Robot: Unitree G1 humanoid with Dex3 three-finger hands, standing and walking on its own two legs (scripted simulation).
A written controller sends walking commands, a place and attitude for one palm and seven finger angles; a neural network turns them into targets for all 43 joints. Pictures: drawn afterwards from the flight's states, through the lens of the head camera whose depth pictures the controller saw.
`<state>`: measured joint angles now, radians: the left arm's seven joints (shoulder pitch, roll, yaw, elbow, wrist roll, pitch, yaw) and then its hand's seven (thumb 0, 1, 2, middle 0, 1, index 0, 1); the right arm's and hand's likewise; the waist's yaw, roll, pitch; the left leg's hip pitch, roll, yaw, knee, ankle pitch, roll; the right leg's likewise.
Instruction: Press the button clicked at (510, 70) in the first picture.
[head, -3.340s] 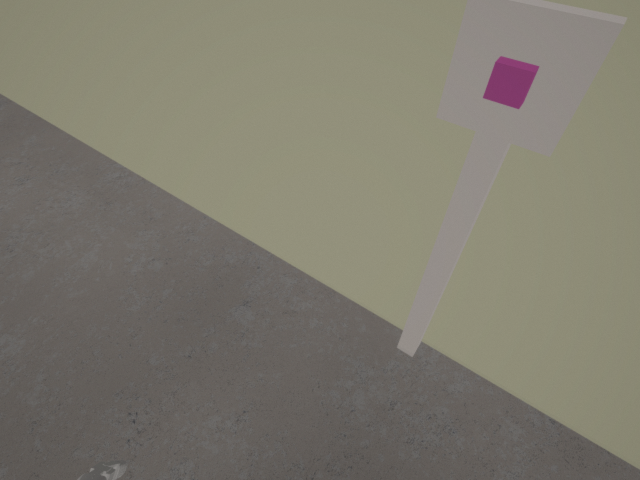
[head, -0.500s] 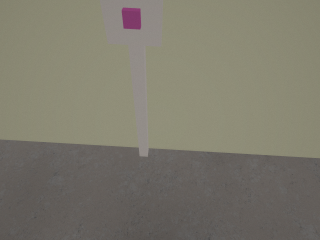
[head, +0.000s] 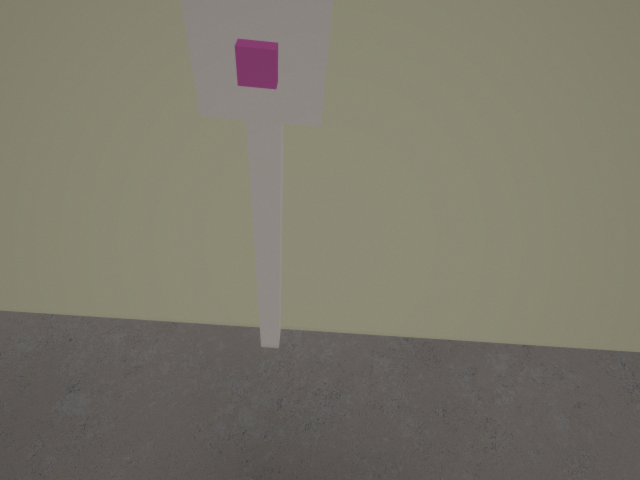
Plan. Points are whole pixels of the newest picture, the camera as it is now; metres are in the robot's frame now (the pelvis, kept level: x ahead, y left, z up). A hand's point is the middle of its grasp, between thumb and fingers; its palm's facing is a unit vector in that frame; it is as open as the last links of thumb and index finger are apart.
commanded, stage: take the last steps up to it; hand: left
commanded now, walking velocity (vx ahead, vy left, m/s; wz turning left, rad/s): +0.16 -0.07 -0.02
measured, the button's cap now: (257, 63) +0.60 +0.15 +0.22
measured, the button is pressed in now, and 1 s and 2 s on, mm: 0 0 0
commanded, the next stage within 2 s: come to a stop and stand still in 0.08 s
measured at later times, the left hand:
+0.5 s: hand (210, 473) +0.16 +0.15 -0.15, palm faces +0.06 -0.97 -0.25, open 7.2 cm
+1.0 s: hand out of the picture +0.07 +0.20 -0.16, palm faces +0.07 -0.97 -0.23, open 7.4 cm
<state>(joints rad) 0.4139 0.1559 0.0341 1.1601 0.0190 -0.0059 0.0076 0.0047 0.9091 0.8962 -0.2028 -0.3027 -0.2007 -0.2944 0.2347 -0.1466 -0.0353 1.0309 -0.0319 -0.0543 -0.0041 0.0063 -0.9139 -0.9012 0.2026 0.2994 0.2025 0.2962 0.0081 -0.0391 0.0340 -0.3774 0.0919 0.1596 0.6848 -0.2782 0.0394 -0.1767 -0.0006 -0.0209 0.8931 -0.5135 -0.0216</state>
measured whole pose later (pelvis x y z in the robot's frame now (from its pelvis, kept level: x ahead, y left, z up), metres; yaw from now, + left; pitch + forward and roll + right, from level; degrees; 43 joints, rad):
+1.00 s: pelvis +0.08 +0.02 +0.02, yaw +1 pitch +0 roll +2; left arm 0.28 0.18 0.02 1.09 0.02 0.03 0.03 0.00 0.91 0.90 -0.20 -0.30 -0.20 -0.29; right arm 0.20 -0.15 -0.03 1.04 -0.01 -0.01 -0.03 0.00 -0.93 -0.90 0.21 0.30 0.21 0.30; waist 0.02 -0.03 0.02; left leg -0.21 -0.03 0.14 0.46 -0.25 0.05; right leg -0.18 -0.06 -0.02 0.51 -0.33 0.02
